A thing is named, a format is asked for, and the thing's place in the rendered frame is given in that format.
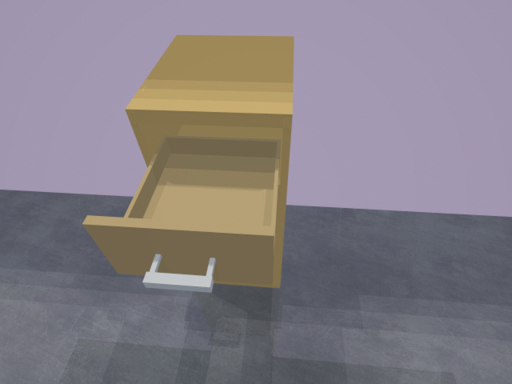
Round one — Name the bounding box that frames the handle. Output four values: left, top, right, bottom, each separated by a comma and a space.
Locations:
142, 254, 216, 293

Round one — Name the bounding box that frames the cabinet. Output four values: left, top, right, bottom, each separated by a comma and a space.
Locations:
125, 35, 294, 288

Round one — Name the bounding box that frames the drawer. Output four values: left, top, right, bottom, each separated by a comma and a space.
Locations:
82, 135, 281, 285

